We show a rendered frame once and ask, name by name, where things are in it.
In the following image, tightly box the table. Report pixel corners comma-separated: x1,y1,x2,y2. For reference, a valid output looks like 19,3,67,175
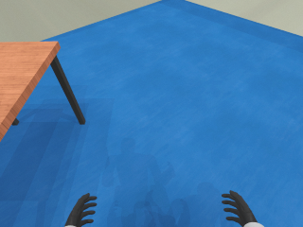
0,41,86,142

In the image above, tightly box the right robot hand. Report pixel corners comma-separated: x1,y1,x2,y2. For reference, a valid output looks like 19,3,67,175
222,190,258,227

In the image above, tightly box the left robot hand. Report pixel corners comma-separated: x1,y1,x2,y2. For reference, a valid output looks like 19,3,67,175
64,193,97,227

